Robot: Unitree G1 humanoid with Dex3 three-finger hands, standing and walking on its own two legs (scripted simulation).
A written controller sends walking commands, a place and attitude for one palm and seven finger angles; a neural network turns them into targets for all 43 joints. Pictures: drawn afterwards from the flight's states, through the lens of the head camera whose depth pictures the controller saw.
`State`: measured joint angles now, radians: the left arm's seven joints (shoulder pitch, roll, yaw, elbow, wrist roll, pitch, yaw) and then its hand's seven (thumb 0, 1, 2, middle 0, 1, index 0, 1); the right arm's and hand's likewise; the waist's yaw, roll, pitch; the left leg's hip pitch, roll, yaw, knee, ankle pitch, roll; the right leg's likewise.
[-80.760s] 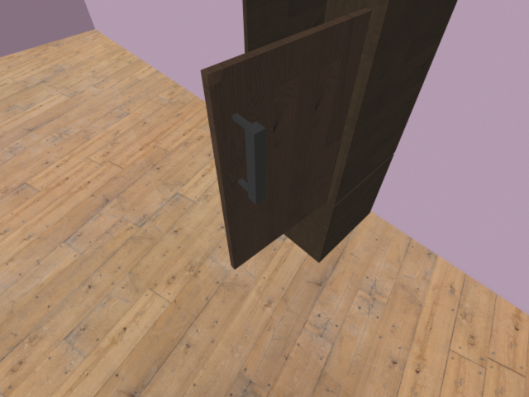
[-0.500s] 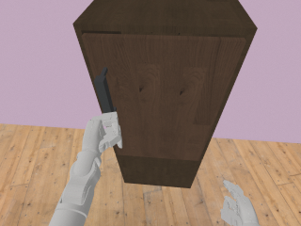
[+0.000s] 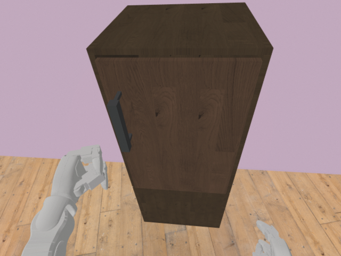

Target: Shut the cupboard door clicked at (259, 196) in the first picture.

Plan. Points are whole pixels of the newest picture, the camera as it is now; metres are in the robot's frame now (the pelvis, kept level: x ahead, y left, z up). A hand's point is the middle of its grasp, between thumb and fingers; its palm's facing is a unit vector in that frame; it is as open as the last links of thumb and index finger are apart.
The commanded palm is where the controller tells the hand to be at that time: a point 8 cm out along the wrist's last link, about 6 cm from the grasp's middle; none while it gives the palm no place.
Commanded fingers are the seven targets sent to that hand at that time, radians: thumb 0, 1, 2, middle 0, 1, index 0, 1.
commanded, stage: draw the hand back to the body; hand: left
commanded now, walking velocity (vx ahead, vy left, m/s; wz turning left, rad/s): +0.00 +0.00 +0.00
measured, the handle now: (122, 122) +0.45 +0.17 +0.09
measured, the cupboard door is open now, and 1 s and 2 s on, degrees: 0 0 0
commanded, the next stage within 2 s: step back with the hand held close in 1.08 s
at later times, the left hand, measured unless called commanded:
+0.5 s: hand (43, 187) +0.20 +0.25 +0.16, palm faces +0.36 -0.87 -0.35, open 4.6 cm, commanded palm +0.16 +0.29 +0.18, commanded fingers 0.00 0.90 0.90 -0.45 -0.57 -0.45 -0.57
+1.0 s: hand (17, 186) +0.19 +0.28 +0.17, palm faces +0.45 -0.81 -0.39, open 7.3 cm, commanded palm +0.14 +0.32 +0.19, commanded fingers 0.00 0.90 0.90 -0.20 -0.30 -0.20 -0.30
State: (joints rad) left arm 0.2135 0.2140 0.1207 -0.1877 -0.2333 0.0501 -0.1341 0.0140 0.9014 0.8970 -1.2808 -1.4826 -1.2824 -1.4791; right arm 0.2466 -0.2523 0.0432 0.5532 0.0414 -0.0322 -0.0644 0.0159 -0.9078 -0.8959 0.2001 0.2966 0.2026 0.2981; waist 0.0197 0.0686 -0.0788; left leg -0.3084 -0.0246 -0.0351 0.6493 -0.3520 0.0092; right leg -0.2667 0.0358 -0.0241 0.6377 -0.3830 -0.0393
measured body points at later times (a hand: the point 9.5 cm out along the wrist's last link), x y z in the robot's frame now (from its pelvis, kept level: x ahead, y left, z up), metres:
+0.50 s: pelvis -0.01 +0.01 +0.02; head -0.04 -0.02 +0.47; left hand +0.17 +0.29 +0.18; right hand +0.18 -0.20 -0.07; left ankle -0.01 +0.12 -0.72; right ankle -0.03 -0.09 -0.72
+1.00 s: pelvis +0.00 +0.02 +0.02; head -0.03 -0.01 +0.47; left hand +0.16 +0.32 +0.19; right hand +0.19 -0.20 -0.07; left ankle -0.01 +0.12 -0.72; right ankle -0.03 -0.09 -0.72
